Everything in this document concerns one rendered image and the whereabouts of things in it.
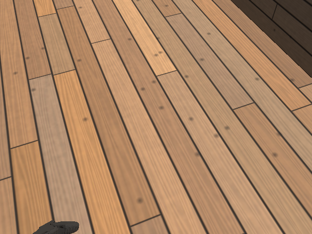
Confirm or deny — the left robot hand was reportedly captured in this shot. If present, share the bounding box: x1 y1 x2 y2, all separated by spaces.
32 220 79 234

